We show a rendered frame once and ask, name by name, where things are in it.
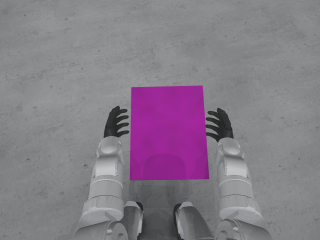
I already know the right robot forearm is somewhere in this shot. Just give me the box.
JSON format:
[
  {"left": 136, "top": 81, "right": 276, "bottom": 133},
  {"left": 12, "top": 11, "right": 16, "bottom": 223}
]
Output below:
[{"left": 214, "top": 137, "right": 271, "bottom": 235}]

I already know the right robot upper arm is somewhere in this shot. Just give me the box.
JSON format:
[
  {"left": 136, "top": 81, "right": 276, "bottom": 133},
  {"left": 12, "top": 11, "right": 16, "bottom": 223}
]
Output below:
[{"left": 214, "top": 218, "right": 273, "bottom": 240}]

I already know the robot shin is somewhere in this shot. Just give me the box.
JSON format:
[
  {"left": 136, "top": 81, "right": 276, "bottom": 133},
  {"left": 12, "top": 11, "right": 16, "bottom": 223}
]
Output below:
[
  {"left": 124, "top": 201, "right": 140, "bottom": 236},
  {"left": 179, "top": 201, "right": 193, "bottom": 239}
]

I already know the left robot shin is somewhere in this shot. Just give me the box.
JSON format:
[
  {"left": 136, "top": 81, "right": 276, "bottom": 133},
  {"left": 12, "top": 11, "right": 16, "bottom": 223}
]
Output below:
[{"left": 124, "top": 201, "right": 140, "bottom": 236}]

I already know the right robot shin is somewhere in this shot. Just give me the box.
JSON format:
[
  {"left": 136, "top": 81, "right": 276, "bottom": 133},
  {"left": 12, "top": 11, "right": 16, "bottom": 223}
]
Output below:
[{"left": 179, "top": 201, "right": 193, "bottom": 239}]

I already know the left robot forearm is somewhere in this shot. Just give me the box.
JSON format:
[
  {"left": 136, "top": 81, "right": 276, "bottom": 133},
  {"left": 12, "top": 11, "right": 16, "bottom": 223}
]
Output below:
[{"left": 73, "top": 136, "right": 125, "bottom": 236}]

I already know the carton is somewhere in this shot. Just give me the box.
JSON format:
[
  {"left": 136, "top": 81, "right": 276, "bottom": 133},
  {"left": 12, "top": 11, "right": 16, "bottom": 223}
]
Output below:
[{"left": 130, "top": 85, "right": 209, "bottom": 181}]

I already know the left robot hand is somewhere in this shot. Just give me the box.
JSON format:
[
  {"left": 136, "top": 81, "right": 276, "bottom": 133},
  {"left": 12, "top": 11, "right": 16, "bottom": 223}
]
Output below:
[{"left": 103, "top": 106, "right": 129, "bottom": 138}]

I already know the right robot hand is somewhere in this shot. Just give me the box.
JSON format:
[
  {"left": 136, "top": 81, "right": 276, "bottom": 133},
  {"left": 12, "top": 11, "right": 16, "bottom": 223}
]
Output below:
[{"left": 205, "top": 108, "right": 234, "bottom": 142}]

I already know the left robot upper arm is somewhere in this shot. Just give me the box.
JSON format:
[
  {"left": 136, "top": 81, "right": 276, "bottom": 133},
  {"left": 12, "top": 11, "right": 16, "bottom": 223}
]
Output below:
[{"left": 72, "top": 220, "right": 129, "bottom": 240}]

